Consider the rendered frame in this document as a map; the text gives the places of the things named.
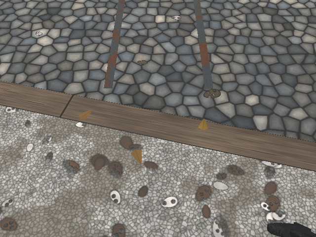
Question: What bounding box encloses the right robot hand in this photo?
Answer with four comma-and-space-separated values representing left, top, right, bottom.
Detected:
267, 222, 316, 237

